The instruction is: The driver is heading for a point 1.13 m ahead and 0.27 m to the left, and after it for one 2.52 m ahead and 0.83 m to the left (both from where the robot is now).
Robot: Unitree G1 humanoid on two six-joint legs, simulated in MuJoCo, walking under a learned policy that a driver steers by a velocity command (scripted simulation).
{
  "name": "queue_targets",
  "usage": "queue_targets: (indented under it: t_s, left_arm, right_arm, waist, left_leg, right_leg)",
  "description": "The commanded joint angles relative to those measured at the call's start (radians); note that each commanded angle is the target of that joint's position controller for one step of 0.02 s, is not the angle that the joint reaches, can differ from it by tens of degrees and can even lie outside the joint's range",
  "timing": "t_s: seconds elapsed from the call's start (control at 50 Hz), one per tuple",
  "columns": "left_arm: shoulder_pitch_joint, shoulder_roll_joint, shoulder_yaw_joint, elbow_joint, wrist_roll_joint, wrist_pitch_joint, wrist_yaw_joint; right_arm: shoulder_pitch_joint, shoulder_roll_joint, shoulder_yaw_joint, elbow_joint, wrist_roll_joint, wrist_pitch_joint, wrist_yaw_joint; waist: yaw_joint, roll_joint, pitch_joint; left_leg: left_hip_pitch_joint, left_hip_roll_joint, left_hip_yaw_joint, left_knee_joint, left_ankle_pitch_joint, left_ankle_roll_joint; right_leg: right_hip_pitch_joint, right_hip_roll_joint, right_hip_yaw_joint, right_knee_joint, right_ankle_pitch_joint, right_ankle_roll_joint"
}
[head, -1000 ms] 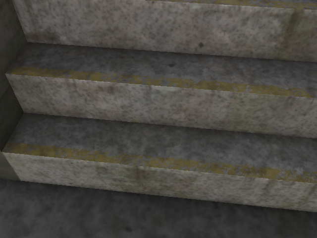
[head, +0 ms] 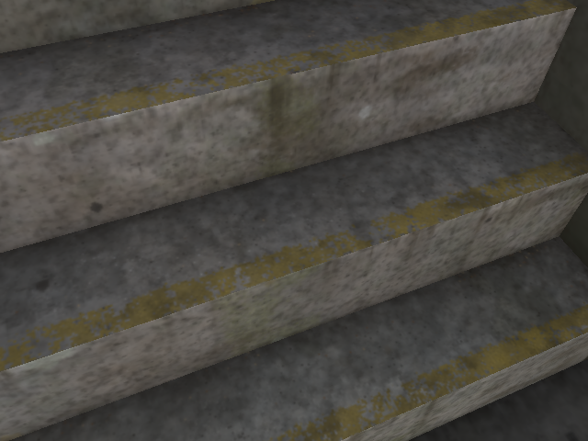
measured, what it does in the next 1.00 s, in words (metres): steps on the spot, turning left: right foot, then left foot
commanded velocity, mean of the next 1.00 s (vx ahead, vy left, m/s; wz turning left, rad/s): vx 0.50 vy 0.00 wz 0.37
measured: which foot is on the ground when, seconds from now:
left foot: down 0.00-0.18, up 0.20-0.54, down 0.56-0.92, up 0.94-1.00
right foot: up 0.00-0.16, down 0.18-0.56, up 0.58-0.88, down 0.90-1.00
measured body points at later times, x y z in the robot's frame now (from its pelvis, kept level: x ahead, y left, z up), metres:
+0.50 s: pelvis +0.11 -0.02 -0.01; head +0.11 -0.02 +0.44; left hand +0.18 +0.24 -0.13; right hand +0.24 -0.25 -0.14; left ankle +0.06 +0.06 -0.71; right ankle +0.13 -0.11 -0.75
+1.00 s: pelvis +0.08 -0.01 -0.01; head +0.10 -0.01 +0.44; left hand +0.07 +0.26 -0.12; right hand +0.35 -0.14 -0.12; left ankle +0.02 +0.05 -0.68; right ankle +0.12 -0.09 -0.75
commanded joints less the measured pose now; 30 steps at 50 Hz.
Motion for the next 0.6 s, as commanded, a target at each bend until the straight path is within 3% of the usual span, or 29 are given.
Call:
queue_targets:
  t_s: [0.02,0.12,0.14,0.16,0.18,0.2,0.22,0.24,0.26,0.3,0.36,0.38,0.44,0.46,0.48,0.5,0.52,0.54,0.56,0.58,0.6]
  left_arm:
    - [0.005,-0.022,-0.029,-0.050,-0.001,-0.006,-0.011]
    - [-0.082,-0.001,-0.042,-0.063,-0.014,-0.028,0.012]
    - [-0.051,-0.019,-0.047,-0.048,-0.018,-0.036,0.023]
    - [-0.008,0.001,-0.041,-0.030,-0.008,-0.047,0.035]
    - [0.059,0.040,-0.030,-0.018,0.009,-0.057,0.043]
    - [0.105,0.135,-0.012,-0.014,0.022,-0.060,0.049]
    - [0.117,0.127,-0.006,0.006,0.006,-0.044,0.044]
    - [0.087,0.088,-0.010,-0.008,-0.004,-0.037,0.038]
    - [0.057,0.061,-0.014,-0.011,-0.014,-0.035,0.035]
    - [-0.005,0.019,-0.027,-0.021,-0.023,-0.041,0.039]
    - [-0.050,0.031,-0.019,-0.033,-0.022,-0.059,0.042]
    - [-0.063,0.032,-0.016,-0.038,-0.022,-0.060,0.046]
    - [-0.054,0.034,-0.016,-0.041,-0.031,-0.056,0.059]
    - [-0.019,0.045,-0.010,-0.027,-0.021,-0.053,0.063]
    - [0.003,0.054,-0.007,-0.022,-0.024,-0.049,0.065]
    - [0.015,0.063,-0.005,-0.024,-0.035,-0.043,0.067]
    - [0.013,0.080,0.000,-0.023,-0.046,-0.035,0.068]
    - [-0.005,0.081,0.001,-0.030,-0.060,-0.025,0.066]
    - [-0.027,0.060,-0.007,-0.055,-0.054,-0.017,0.061]
    - [-0.036,-0.016,-0.030,-0.120,-0.034,-0.011,0.055]
    - [-0.072,-0.026,-0.046,-0.126,-0.018,0.005,0.060]
  right_arm:
    - [-0.016,-0.093,-0.011,-0.042,0.005,-0.019,0.009]
    - [0.047,-0.122,-0.015,-0.012,0.017,0.005,0.007]
    - [0.012,-0.115,-0.011,-0.026,0.025,0.012,0.005]
    - [0.017,-0.102,-0.005,-0.027,0.035,0.014,0.004]
    - [-0.003,-0.079,0.005,-0.044,0.048,0.010,0.000]
    - [0.003,0.012,0.033,-0.083,0.064,0.006,0.001]
    - [0.058,0.016,0.041,-0.061,0.057,0.029,-0.013]
    - [0.065,-0.034,0.026,-0.041,0.042,0.048,-0.023]
    - [0.070,-0.050,0.017,-0.032,0.023,0.058,-0.024]
    - [0.082,-0.041,0.007,-0.015,0.001,0.079,-0.020]
    - [0.056,-0.019,0.002,-0.022,0.006,0.085,-0.020]
    - [0.087,0.000,0.006,-0.016,0.003,0.089,-0.023]
    - [-0.032,0.013,0.015,-0.065,0.008,0.099,-0.037]
    - [-0.025,0.014,0.015,-0.074,0.011,0.106,-0.048]
    - [-0.021,0.007,0.014,-0.081,0.014,0.107,-0.056]
    - [-0.047,0.004,0.014,-0.091,0.015,0.099,-0.052]
    - [-0.026,0.021,0.018,-0.091,0.014,0.091,-0.050]
    - [0.002,0.019,0.015,-0.085,0.007,0.081,-0.044]
    - [-0.006,-0.012,0.009,-0.087,-0.010,0.070,-0.036]
    - [0.022,-0.137,-0.017,-0.097,-0.021,0.060,-0.038]
    - [0.074,-0.174,-0.024,-0.101,-0.009,0.062,-0.033]
  waist:
    - [0.039,0.142,-0.072]
    - [0.011,0.168,-0.075]
    - [0.043,0.140,-0.095]
    - [0.059,0.102,-0.132]
    - [0.095,0.068,-0.187]
    - [0.089,-0.119,-0.220]
    - [0.082,-0.169,-0.232]
    - [0.067,-0.103,-0.163]
    - [0.048,-0.066,-0.115]
    - [-0.005,-0.028,-0.071]
    - [-0.041,-0.017,-0.097]
    - [-0.054,-0.044,-0.131]
    - [-0.016,-0.087,-0.118]
    - [-0.015,-0.131,-0.139]
    - [-0.005,-0.125,-0.148]
    - [0.015,-0.077,-0.141]
    - [-0.003,-0.069,-0.140]
    - [-0.033,-0.018,-0.125]
    - [-0.031,0.068,-0.116]
    - [0.005,0.327,-0.101]
    - [-0.036,0.304,-0.102]
  left_leg:
    - [-0.031,0.245,-0.105,-0.109,0.433,0.120]
    - [0.035,0.237,-0.185,-0.042,0.408,0.111]
    - [0.040,0.221,-0.192,0.021,0.459,0.099]
    - [0.024,0.185,-0.181,0.117,0.484,0.078]
    - [-0.052,0.153,-0.179,0.228,0.373,0.047]
    - [-0.261,0.056,-0.111,0.404,-0.002,-0.007]
    - [-0.307,0.024,-0.102,0.477,-0.367,-0.011]
    - [-0.324,0.043,-0.122,0.591,-0.388,-0.016]
    - [-0.337,0.062,-0.132,0.655,-0.346,-0.023]
    - [-0.279,0.084,-0.132,0.770,-0.247,-0.046]
    - [-0.219,0.071,-0.103,0.775,-0.167,-0.058]
    - [-0.132,0.059,-0.075,0.768,-0.151,-0.047]
    - [-0.083,0.047,-0.037,0.563,-0.182,-0.027]
    - [-0.056,0.029,-0.006,0.547,-0.207,-0.018]
    - [-0.052,0.024,-0.003,0.494,-0.223,-0.006]
    - [-0.062,0.017,-0.013,0.392,-0.226,0.003]
    - [-0.027,0.002,0.002,0.282,-0.173,0.016]
    - [0.019,-0.015,-0.002,0.141,-0.095,0.034]
    - [0.082,0.033,-0.114,0.037,-0.052,0.043]
    - [0.245,0.283,-0.472,0.043,0.506,0.095]
    - [0.193,0.419,-0.584,0.016,0.677,0.270]
  right_leg:
    - [0.114,-0.017,-0.042,-0.174,0.056,0.014]
    - [0.214,0.014,-0.096,-0.436,0.071,0.031]
    - [0.287,0.026,-0.109,-0.534,0.122,0.031]
    - [0.393,0.019,-0.096,-0.599,0.141,0.024]
    - [0.534,-0.073,-0.013,-0.625,0.213,0.010]
    - [0.691,-0.292,0.205,-0.640,0.495,-0.052]
    - [0.632,-0.377,0.264,-0.693,0.477,-0.137]
    - [0.577,-0.342,0.228,-0.727,0.373,-0.150]
    - [0.516,-0.310,0.182,-0.761,0.300,-0.139]
    - [0.378,-0.259,0.057,-0.780,0.407,-0.110]
    - [0.309,-0.232,-0.080,-0.714,0.656,-0.101]
    - [0.261,-0.223,-0.131,-0.692,0.672,-0.104]
    - [0.260,-0.247,-0.144,-0.657,0.650,-0.119]
    - [0.283,-0.263,-0.139,-0.619,0.686,-0.130]
    - [0.310,-0.278,-0.132,-0.586,0.698,-0.137]
    - [0.348,-0.292,-0.116,-0.562,0.684,-0.136]
    - [0.360,-0.294,-0.121,-0.503,0.668,-0.127]
    - [0.342,-0.264,-0.158,-0.381,0.642,-0.102]
    - [0.258,-0.224,-0.180,-0.221,0.446,-0.043]
    - [-0.040,-0.108,-0.231,-0.004,-0.033,0.051]
    - [-0.112,-0.017,-0.132,0.102,-0.276,0.090]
